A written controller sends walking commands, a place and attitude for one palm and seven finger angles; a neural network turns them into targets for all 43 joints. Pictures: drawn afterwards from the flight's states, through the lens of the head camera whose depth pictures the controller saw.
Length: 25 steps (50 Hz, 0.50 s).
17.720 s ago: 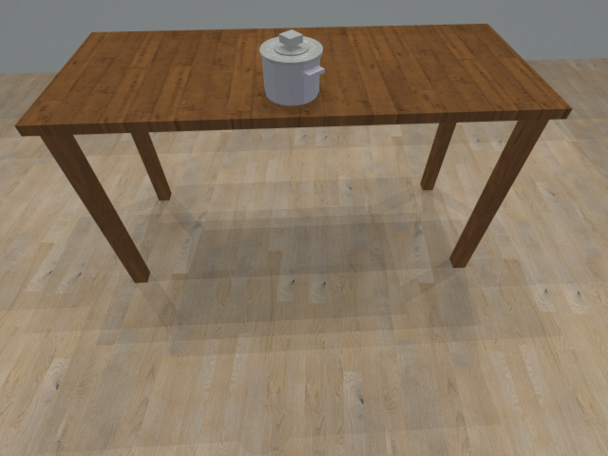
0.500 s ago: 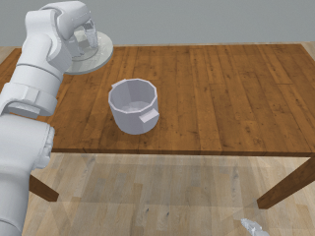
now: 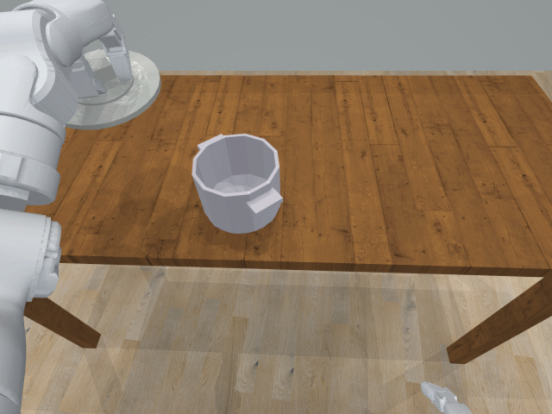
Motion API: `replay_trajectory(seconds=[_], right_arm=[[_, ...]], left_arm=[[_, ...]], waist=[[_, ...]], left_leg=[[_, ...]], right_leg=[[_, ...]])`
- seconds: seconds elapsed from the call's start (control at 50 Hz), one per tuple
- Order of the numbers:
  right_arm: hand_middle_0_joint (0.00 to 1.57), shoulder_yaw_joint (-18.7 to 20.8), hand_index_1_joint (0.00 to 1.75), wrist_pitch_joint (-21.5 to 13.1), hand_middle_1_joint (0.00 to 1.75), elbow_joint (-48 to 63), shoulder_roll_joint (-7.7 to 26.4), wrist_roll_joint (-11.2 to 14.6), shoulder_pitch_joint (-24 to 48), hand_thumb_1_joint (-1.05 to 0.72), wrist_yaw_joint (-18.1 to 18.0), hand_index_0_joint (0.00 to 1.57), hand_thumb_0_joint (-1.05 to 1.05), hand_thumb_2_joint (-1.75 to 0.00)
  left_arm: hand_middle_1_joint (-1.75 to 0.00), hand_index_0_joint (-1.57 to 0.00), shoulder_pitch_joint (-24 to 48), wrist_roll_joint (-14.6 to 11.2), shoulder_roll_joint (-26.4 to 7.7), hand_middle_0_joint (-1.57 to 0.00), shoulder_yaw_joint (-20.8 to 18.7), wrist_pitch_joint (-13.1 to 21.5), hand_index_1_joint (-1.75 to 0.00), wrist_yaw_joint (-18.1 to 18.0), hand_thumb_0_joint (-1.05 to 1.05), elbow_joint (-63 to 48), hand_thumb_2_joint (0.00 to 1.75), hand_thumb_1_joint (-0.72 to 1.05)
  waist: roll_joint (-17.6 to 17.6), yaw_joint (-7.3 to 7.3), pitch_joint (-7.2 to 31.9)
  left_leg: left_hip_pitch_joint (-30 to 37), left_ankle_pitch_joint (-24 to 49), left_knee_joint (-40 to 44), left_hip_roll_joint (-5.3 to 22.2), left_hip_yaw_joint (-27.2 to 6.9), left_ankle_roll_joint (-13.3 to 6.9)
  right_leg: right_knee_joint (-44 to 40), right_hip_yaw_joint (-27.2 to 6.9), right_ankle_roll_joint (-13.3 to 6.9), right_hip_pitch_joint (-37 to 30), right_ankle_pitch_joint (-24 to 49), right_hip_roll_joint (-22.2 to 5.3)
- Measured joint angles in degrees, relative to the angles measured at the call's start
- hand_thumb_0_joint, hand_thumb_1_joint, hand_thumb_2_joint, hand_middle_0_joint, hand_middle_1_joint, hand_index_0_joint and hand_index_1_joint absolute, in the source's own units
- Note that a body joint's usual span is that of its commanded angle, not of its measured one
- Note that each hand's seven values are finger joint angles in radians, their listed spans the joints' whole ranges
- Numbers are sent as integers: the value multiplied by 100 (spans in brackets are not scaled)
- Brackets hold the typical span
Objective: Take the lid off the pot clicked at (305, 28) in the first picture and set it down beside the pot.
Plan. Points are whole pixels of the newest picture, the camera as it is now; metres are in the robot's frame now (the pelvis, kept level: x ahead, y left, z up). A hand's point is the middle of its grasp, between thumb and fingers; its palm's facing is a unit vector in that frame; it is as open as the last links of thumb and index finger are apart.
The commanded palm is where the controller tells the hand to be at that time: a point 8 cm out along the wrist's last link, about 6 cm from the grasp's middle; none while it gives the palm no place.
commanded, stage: move the lid sideways beside the pot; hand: left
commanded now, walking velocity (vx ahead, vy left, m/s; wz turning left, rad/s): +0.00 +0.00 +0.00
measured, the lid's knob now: (93, 68) +0.51 +0.23 +0.24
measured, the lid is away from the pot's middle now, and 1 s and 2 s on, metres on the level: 0.17 0.24 0.23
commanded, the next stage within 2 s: lower the lid onto the table in 0.74 s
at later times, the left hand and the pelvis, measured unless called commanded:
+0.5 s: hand (41, 78) +0.47 +0.28 +0.25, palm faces -0.23 -0.04 -0.97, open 6.3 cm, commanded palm +0.46 +0.28 +0.33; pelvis +0.00 +0.00 +0.00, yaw +0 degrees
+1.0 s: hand (41, 77) +0.47 +0.28 +0.25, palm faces -0.23 -0.03 -0.97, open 6.3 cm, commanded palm +0.46 +0.28 +0.32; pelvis +0.01 +0.01 +0.00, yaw +1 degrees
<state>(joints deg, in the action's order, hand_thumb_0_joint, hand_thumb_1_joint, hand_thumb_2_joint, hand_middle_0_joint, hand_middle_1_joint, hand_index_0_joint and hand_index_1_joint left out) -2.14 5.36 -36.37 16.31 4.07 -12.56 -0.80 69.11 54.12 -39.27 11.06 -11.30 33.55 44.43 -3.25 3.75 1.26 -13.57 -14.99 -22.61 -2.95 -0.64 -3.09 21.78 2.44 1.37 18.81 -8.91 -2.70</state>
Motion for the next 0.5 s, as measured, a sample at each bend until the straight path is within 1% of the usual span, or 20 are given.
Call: replay_trajectory(seconds=[0.04,0.1,0.16,0.28,0.5], right_arm=[[20,3,30,24,30,5,12,3,-25,-90,3,20,1,-90],[20,13,30,71,30,-10,28,32,-55,-90,3,20,1,-90],[20,30,30,94,30,-9,45,27,-89,-90,-5,20,1,-90],[20,39,30,121,30,-40,56,37,-113,-90,-20,20,1,-90],[20,18,30,218,30,-2,57,63,-85,-90,-49,20,1,-90]], left_arm=[[-88,-84,-25,8,-84,-59,-64,41,-101,4,4,20,90,24],[-88,-84,35,29,-158,-59,-20,26,-101,12,4,154,90,25],[-88,-84,-70,52,-261,-59,-78,86,-101,45,4,12,90,25],[-88,-84,-62,42,-370,-59,-172,196,-101,51,4,48,90,25],[-88,-84,-57,111,-690,-59,-381,396,-101,31,4,342,90,25]], waist=[[-5,8,2],[1,6,-13],[0,1,-27],[4,-2,-33],[18,41,-57]], left_leg=[[2,-3,7,5,5,-1],[-19,-12,-12,8,-6,-2],[-25,-10,-7,9,-9,-6],[-44,-19,-22,11,-36,-9],[-105,-47,-62,40,-28,-12]], right_leg=[[-22,-4,2,-7,8,6],[-31,7,4,-3,11,8],[-52,10,4,-5,19,10],[-85,38,7,-18,26,11],[-148,33,8,1,59,43]])
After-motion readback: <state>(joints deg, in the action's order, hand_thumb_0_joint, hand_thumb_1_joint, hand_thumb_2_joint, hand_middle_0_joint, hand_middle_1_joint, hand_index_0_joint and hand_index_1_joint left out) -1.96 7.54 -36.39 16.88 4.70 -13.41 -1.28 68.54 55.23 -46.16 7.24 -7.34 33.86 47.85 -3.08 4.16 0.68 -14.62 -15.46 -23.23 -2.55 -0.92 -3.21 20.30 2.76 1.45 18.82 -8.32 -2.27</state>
